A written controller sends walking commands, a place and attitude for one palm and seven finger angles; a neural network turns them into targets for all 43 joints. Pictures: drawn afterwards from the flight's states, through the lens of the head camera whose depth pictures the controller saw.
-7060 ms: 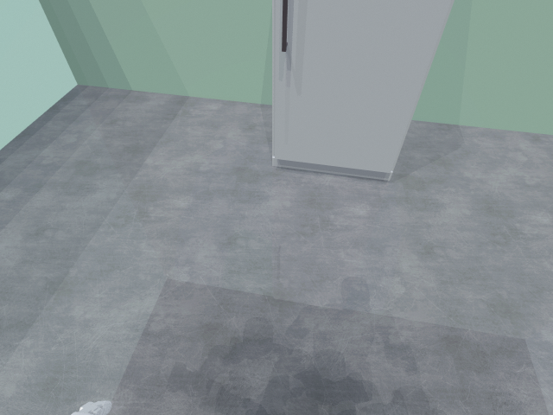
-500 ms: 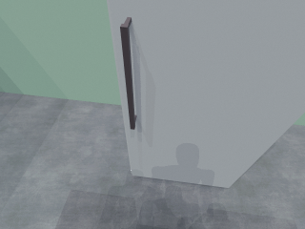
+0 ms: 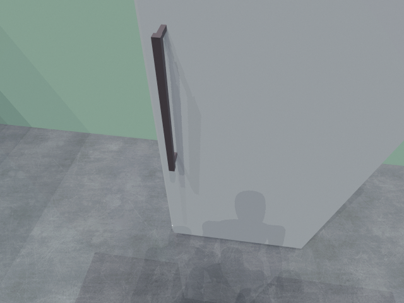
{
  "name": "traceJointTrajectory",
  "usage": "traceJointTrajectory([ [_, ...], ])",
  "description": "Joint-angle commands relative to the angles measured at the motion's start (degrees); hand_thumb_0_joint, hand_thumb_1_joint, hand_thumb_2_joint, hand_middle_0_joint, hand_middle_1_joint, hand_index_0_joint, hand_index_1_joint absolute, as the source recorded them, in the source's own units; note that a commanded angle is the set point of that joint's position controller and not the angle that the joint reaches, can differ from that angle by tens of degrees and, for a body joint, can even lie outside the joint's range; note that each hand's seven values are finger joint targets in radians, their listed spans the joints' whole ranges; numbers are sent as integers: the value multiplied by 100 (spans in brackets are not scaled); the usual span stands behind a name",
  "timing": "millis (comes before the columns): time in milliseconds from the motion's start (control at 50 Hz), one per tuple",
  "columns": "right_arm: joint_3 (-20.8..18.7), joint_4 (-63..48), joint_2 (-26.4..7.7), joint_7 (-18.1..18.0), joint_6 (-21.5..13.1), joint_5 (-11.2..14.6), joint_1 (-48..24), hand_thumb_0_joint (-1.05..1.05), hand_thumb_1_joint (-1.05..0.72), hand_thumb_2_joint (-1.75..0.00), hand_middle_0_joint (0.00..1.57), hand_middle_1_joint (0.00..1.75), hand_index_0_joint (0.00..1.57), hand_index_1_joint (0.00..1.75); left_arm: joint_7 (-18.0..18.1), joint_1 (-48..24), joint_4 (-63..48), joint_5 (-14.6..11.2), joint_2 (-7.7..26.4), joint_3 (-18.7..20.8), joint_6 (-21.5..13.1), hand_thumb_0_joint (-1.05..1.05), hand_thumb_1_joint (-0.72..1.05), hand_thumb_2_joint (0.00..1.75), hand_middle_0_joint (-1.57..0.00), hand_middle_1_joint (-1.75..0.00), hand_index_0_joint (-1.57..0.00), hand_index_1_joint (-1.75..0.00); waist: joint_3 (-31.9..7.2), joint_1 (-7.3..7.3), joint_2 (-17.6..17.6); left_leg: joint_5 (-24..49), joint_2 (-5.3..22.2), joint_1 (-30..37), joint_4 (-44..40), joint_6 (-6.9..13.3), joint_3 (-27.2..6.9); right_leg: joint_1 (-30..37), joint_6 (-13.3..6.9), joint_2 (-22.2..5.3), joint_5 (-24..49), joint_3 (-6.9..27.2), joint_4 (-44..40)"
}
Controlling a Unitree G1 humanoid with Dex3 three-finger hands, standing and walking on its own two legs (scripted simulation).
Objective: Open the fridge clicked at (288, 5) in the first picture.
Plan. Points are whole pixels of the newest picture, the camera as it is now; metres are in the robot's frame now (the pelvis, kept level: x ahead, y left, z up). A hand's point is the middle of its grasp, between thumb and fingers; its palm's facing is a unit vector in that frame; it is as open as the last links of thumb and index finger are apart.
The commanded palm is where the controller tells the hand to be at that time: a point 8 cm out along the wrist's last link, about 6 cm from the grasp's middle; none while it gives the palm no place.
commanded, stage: look again from close up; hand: left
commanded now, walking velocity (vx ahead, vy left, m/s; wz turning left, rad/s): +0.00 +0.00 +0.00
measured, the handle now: (168, 113) +0.49 +0.12 +0.10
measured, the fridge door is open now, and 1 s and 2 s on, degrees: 0 0 0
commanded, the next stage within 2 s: raise the hand to about handle height in 0.10 s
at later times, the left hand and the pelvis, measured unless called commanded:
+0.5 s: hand (126, 267) +0.18 +0.16 -0.01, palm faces -0.02 -1.00 -0.05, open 7.9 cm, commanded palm +0.11 +0.23 -0.04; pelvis -0.04 -0.02 -0.05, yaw +1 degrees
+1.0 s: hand (92, 270) +0.17 +0.21 +0.00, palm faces -0.02 -1.00 -0.05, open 10.8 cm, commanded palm +0.14 +0.27 +0.00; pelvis -0.05 -0.02 -0.06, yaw +1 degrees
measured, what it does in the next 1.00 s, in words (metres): lowers itself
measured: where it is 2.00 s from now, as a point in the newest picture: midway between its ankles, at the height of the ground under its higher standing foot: outside the picture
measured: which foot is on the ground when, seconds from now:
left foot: down 0.00-1.00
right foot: down 0.00-1.00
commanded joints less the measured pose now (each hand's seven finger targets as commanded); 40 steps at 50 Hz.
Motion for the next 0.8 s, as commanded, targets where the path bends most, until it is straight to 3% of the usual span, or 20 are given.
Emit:
traceJointTrajectory([
  [0,-122,-184,-595,-36,-105,26,255,0,-90,-90,20,30,20,30,35,403,-129,-13,630,91,-78,0,90,90,-20,-30,-20,-30,96,-10,-27,909,626,150,-499,74,-603,-404,-273,-366,806,369,-450],
  [160,-123,-161,-586,-41,-110,31,238,0,-90,-90,20,30,20,30,35,441,-138,-15,644,100,-99,0,90,90,-20,-30,-20,-30,44,1,-14,989,629,206,-459,56,-571,-374,-293,-384,992,407,-480],
  [180,-135,-551,-712,8,-141,71,-87,0,-90,-90,20,30,20,30,269,727,-36,56,555,48,-215,0,90,90,-20,-30,-20,-30,283,50,32,1773,681,-90,681,-96,-499,-632,-217,-582,2689,733,-563],
  [200,-308,-2484,-1622,-224,-925,343,158,0,-90,-90,20,30,20,30,187,-3374,-9000,-1180,1904,727,-1384,0,88,89,-20,-32,-20,-32,-2560,-654,1094,1965,63,1608,13,-8,-482,-226,-302,-10,2469,12,126],
  [220,-70,-2257,-1037,-454,-1351,352,-389,0,-90,-90,20,30,20,30,483,-2555,-8706,-827,2377,1226,-1323,0,85,88,-20,-33,-20,-33,-2192,-222,1633,2024,272,1806,19,-62,-298,-604,-295,140,1504,-44,397],
  [240,-152,-2417,-848,-355,-1665,299,-173,0,-90,-90,20,30,20,30,449,453,-7214,-828,479,150,-612,0,83,87,-21,-34,-21,-34,-1808,-141,1552,2147,349,1390,-168,-80,-521,-994,-313,210,662,-339,688],
  [260,-221,-2157,-897,-346,-1694,421,-112,0,-90,-90,20,30,20,30,409,659,-6560,-1052,-56,36,-376,0,81,86,-21,-36,-21,-36,-1085,-280,851,1612,257,765,-38,-96,-582,-1228,-223,218,505,-376,602],
  [280,-316,-2555,-1107,-334,-1741,374,-233,0,-90,-90,20,30,20,30,265,165,-6957,-1076,58,43,-618,0,78,85,-21,-37,-21,-37,-432,-371,519,912,174,186,213,-89,-640,-1519,-187,228,582,-428,427],
  [300,-416,-2599,-1244,-334,-1753,267,-216,0,-90,-90,20,30,20,30,121,182,-6510,-1068,401,444,-922,0,76,84,-21,-39,-21,-39,-365,-499,-213,517,111,-236,531,-68,-622,-1878,-161,251,451,-443,427],
  [360,-565,-3043,-1167,-165,-1675,162,-529,0,-90,-90,20,30,20,30,-876,1709,-4869,-1308,-3,699,-2057,0,69,81,-22,-43,-22,-43,-194,34,-1543,-23,8,-1774,1391,-191,-470,-2760,-171,314,-101,-399,1170],
  [400,-672,-3361,-1175,-11,-1665,173,-720,0,-90,-90,20,30,20,30,-1713,1951,-4798,-1514,277,1058,-2931,0,64,79,-22,-47,-22,-47,-677,218,-1342,-102,-52,-2404,1953,-240,-382,-2806,-217,239,-15,-155,1719],
  [420,-707,-3545,-1223,88,-1641,220,-764,0,-90,-90,20,30,20,30,-2144,2065,-4597,-1541,646,1370,-3232,0,62,78,-22,-48,-22,-48,-831,322,-762,52,-68,-2486,2181,-257,-342,-2705,-293,165,283,28,1954],
  [460,-734,-3955,-1239,123,-1615,278,-856,0,-90,-90,20,30,20,30,-2740,1532,-5158,-1757,1172,1803,-3514,0,57,76,-22,-51,-22,-51,-1448,308,-376,1,-118,-2712,2570,-183,-232,-2655,-260,76,326,321,2173],
  [500,-706,-4313,-1177,47,-1518,333,-920,0,-90,-90,20,30,20,30,-2809,1335,-5803,-2050,1225,2018,-3308,0,53,74,-23,-54,-23,-54,-1772,361,-106,-200,-149,-2742,2678,-119,-146,-2672,-195,98,-130,468,2146],
  [540,-659,-4419,-1137,-50,-1436,322,-741,0,-90,-90,20,30,20,30,-2660,537,-6657,-2241,1418,2146,-3220,0,48,72,-23,-57,-23,-57,-1837,199,90,-485,-91,-2799,2853,-79,-238,-2837,-121,81,-705,768,1992],
  [600,-585,-4326,-1068,-208,-1448,281,-475,0,-90,-90,20,30,20,30,-2333,-247,-7841,-2072,1371,1808,-3448,0,41,69,-24,-62,-24,-62,-1878,-146,648,-440,64,-2451,2970,21,-370,-3295,-183,218,-702,627,2086],
  [620,-521,-4247,-1108,-258,-1469,251,-390,0,-90,-90,20,30,20,30,-2310,-669,-8070,-2028,1380,1594,-3505,0,39,68,-24,-63,-24,-63,-1740,-332,518,-521,107,-2537,3056,46,-467,-3475,-187,277,-753,607,2144],
  [660,-467,-4065,-1148,-343,-1553,280,-334,0,-90,-90,20,30,20,30,-2362,-724,-7766,-1951,1282,1362,-3482,0,34,66,-24,-66,-24,-66,-1465,-446,660,-725,145,-2576,3050,47,-563,-3749,-213,329,-953,531,2113],
  [700,-423,-3970,-1205,-396,-1628,311,-320,0,-90,-90,20,30,20,30,-2493,-691,-7486,-1927,1390,1325,-3276,0,29,64,-24,-69,-24,-69,-1458,-460,619,-841,140,-2623,2988,60,-601,-3692,-205,325,-1109,530,1996],
  [780,-391,-4026,-1232,-437,-1614,379,-372,0,-90,-90,20,30,20,30,-2753,-239,-6977,-2059,1785,1862,-2490,0,20,60,-25,-75,-25,-75,-1870,-163,457,-504,106,-2434,2701,63,-592,-3051,-180,282,-820,506,1813],
])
